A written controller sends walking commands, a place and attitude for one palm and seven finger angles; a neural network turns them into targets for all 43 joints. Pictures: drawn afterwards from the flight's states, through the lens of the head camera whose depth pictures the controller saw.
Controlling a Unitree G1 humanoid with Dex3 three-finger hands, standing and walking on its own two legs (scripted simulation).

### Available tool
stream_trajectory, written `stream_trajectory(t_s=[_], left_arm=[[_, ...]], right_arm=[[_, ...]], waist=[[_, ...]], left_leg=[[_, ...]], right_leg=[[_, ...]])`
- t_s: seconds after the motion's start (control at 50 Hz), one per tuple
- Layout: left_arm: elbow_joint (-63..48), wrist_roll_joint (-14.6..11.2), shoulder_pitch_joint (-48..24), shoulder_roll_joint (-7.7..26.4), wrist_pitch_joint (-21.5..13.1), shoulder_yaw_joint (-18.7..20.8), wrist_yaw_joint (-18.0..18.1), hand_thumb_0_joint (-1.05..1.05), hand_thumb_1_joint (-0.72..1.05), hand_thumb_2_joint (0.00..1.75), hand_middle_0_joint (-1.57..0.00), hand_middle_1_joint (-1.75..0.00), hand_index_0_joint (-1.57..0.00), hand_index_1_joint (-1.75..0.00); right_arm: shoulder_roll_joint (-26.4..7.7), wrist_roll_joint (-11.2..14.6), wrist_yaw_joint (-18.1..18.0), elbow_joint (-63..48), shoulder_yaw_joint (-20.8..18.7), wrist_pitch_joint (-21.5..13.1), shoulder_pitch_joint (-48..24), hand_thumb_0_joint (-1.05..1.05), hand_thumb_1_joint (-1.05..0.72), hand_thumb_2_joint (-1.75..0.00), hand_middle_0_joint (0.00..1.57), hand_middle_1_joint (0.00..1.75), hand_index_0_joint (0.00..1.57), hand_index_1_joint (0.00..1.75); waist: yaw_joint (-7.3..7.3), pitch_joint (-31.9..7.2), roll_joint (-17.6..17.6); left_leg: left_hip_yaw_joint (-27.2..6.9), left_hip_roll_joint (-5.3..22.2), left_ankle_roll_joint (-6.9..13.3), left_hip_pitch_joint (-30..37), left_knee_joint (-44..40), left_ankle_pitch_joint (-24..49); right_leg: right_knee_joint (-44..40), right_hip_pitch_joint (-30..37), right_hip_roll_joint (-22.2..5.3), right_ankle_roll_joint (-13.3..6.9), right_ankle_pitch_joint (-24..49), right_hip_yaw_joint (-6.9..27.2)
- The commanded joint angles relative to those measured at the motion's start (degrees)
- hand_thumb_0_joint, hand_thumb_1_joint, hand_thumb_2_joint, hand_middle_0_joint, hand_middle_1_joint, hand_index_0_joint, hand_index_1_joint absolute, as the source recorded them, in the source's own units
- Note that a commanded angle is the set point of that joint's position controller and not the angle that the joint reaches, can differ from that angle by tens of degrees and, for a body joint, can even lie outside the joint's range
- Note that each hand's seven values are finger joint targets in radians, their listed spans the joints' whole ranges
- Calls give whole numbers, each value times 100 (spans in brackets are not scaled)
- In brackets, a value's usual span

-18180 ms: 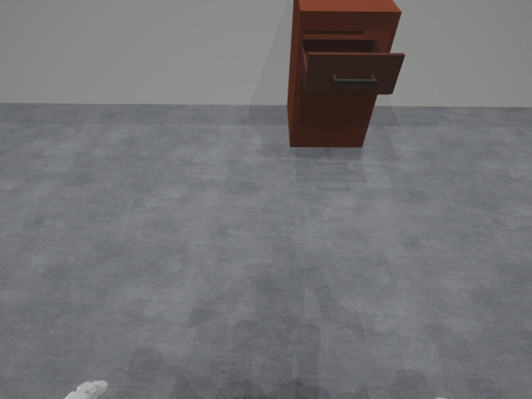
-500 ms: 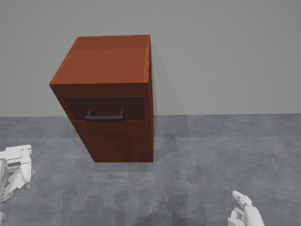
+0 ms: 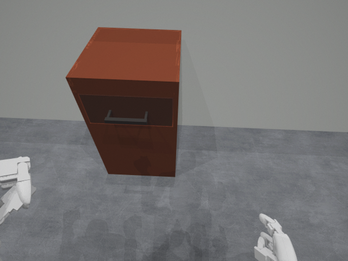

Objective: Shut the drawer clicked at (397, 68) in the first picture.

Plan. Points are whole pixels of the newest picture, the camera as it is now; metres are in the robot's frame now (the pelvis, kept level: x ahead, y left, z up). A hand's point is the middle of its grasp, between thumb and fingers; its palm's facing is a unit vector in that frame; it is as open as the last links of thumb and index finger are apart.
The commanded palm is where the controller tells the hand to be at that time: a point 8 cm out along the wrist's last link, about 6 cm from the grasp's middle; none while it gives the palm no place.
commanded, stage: step back with the hand held close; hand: left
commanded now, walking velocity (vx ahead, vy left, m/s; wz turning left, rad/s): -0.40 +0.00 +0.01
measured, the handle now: (127, 117) +0.69 +0.25 -0.18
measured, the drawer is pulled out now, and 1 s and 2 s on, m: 0.00 0.00 0.00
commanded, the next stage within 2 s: stop stepping back and stand still in 0.88 s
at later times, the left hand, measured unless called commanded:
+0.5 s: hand (24, 203) +0.17 +0.23 +0.18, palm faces +0.37 -0.77 -0.52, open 3.3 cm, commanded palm +0.09 +0.27 +0.19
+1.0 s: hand out of the picture +0.07 +0.20 +0.18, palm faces +0.35 -0.80 -0.48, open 3.3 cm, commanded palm +0.01 +0.25 +0.19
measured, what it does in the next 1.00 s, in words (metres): walks backwards: left foot, then right foot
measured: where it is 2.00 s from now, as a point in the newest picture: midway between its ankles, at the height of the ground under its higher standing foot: outside the picture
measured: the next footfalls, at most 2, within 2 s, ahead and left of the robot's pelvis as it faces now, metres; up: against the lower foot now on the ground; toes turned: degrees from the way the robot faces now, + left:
left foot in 0.78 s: -0.01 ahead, +0.11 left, +0.00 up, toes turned +2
right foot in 1.00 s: -0.15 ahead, -0.14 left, +0.00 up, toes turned -2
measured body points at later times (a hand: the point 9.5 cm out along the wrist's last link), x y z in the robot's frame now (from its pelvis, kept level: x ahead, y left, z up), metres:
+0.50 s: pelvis -0.03 -0.01 -0.01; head +0.01 +0.01 +0.44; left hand +0.14 +0.27 +0.20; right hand +0.14 -0.25 -0.09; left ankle +0.04 +0.08 -0.73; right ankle +0.01 -0.13 -0.73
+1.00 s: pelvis -0.13 -0.03 +0.00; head -0.09 -0.01 +0.44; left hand +0.04 +0.24 +0.20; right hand +0.05 -0.25 -0.09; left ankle -0.05 +0.11 -0.73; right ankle -0.16 -0.14 -0.73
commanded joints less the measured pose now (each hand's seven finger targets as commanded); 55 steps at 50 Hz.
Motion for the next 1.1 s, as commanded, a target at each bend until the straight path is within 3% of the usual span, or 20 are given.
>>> stream_trajectory(t_s=[0.0,0.18,0.24,0.3,0.38,0.5,0.56,0.6,0.62,0.68,0.72,0.76,0.78,0.8,0.86,0.9,0.98,1.02,1.04,1.08], left_arm=[[-1197,-4,-201,973,-420,820,115,0,90,90,-140,-160,-140,-160],[-1296,-93,-69,1063,-559,838,145,0,90,90,-140,-160,-140,-160],[-1371,-86,80,1149,-617,914,185,0,90,90,-140,-160,-140,-160],[-1427,58,92,1153,-652,1090,166,0,90,90,-140,-160,-140,-160],[-1365,19,135,1145,-713,1181,87,0,90,90,-140,-160,-140,-160],[-1748,-120,-13,1140,-774,990,-10,0,90,90,-140,-160,-140,-160],[-1618,-114,0,1245,-745,1081,-5,0,90,90,-140,-160,-140,-160],[-1538,-189,-84,1384,-705,1114,87,0,90,90,-140,-160,-140,-160],[-1406,-190,-46,1362,-640,1111,153,0,90,90,-140,-160,-140,-160],[-1034,-127,144,1146,-543,1026,178,0,90,90,-140,-160,-140,-160],[-1073,-126,140,1128,-576,940,144,0,90,90,-140,-160,-140,-160],[-1519,-42,-21,1222,-657,973,85,0,90,90,-140,-160,-140,-160],[-1352,-133,223,1143,-670,958,22,0,90,90,-140,-160,-140,-160],[-1693,-129,103,1298,-670,1177,11,0,90,90,-140,-160,-140,-160],[-1996,-172,1,1077,-673,927,17,0,90,90,-140,-160,-140,-160],[-1993,-141,-6,996,-691,792,-20,0,90,90,-140,-160,-140,-160],[-1376,-106,84,1018,-699,898,-121,0,90,90,-140,-160,-140,-160],[-1159,-188,339,1083,-471,812,-85,0,90,90,-140,-160,-140,-160],[-1171,-300,369,1175,-352,931,-5,0,90,90,-140,-160,-140,-160],[-1075,-272,519,1110,-184,975,119,0,90,90,-140,-160,-140,-160]], right_arm=[[-815,5,-61,-881,-359,-357,-509,0,-90,-90,20,30,20,30],[-763,-5,49,-736,-448,-290,-374,0,-90,-90,20,30,20,30],[-787,4,22,-720,-440,-262,-432,0,-90,-90,20,30,20,30],[-849,-2,-44,-840,-433,-348,-627,0,-90,-90,20,30,20,30],[-793,-41,-59,-712,-490,-469,-437,0,-90,-90,20,30,20,30],[-818,-116,1,-468,-460,-523,-421,0,-90,-90,20,30,20,30],[-713,-62,10,-564,-488,-388,-480,0,-90,-90,20,30,20,30],[-610,-38,50,-506,-561,-240,-352,0,-90,-90,20,30,20,30],[-534,-53,70,-487,-559,-168,-457,0,-90,-90,20,30,20,30],[-380,-49,27,-529,-398,1,-562,0,-90,-90,20,30,20,30],[-520,-45,-32,-432,-378,32,-607,0,-90,-90,20,30,20,30],[-701,-51,-48,-582,-476,-151,-602,0,-90,-90,20,30,20,30],[-652,10,-2,-527,-546,-263,-465,0,-90,-90,20,30,20,30],[-703,-87,21,-661,-543,-418,-573,0,-90,-90,20,30,20,30],[-650,-161,75,-345,-501,-625,-301,0,-90,-90,20,30,20,30],[-664,-163,132,-248,-472,-698,-303,0,-90,-90,20,30,20,30],[-706,-150,168,-209,-412,-639,-449,0,-90,-90,20,30,20,30],[-514,84,214,-553,-459,-398,-352,0,-90,-90,20,30,20,30],[-501,138,185,-613,-435,-310,-507,0,-90,-90,20,30,20,30],[-276,95,102,-649,-234,-143,-604,0,-90,-90,20,30,20,30]], waist=[[-65,-407,496],[-174,-605,-353],[-203,-668,85],[-87,-676,1139],[-85,-675,470],[-117,-1449,507],[-191,-1165,-175],[-230,-1016,-950],[-186,-1017,-1012],[-173,-740,-919],[-262,-642,-190],[-180,-883,1161],[-188,-1096,1010],[-113,-1079,1628],[-94,-970,869],[-102,-1061,1001],[1,-912,734],[-119,-1221,-1174],[-16,-1072,-1198],[-142,-922,-678]], left_leg=[[-1164,942,274,-2320,-1678,-1829],[-736,298,-5,-1042,-290,-1301],[-988,544,72,-1088,-843,-1266],[-1732,1355,443,-2883,-2058,-2115],[-1513,1328,442,-2204,-1392,-702],[-1037,1117,218,-633,-615,1248],[-685,558,17,-978,53,-558],[-469,-45,-342,-459,1532,-1118],[-592,-32,-370,-388,2160,-1185],[-624,192,-302,-150,1092,-1065],[-490,289,-180,152,-826,1],[-1608,1692,419,-780,-1463,814],[-1414,1831,456,-834,-1557,505],[-1701,2021,670,-1209,-1692,199],[-1340,1966,533,60,-932,2726],[-1127,1864,358,593,-677,3177],[-625,1354,1,339,-265,1683],[32,262,-421,-89,1189,-366],[-327,135,-392,-494,1933,-1038],[-514,278,-372,-643,1938,-1040]], right_leg=[[541,2307,0,95,323,653],[-846,703,-750,-322,-783,1369],[-499,824,-421,-167,-692,882],[1297,2505,321,112,151,453],[1297,1965,351,65,332,683],[875,1391,59,11,1056,963],[-27,925,-551,-243,932,1883],[-1432,-158,-1639,-862,-113,2973],[-1609,-211,-1877,-1067,51,2865],[-1046,-140,-1338,-772,942,1794],[-305,19,-689,-300,825,1179],[1355,824,216,149,11,574],[1845,902,334,143,-1000,622],[2416,832,376,143,-1371,665],[1661,137,186,86,-1708,602],[789,311,177,91,-1227,440],[-613,963,-24,102,420,370],[-1082,817,-1410,-297,1938,2154],[-1257,718,-1782,-571,1580,2375],[-1194,691,-1625,-825,439,2051]])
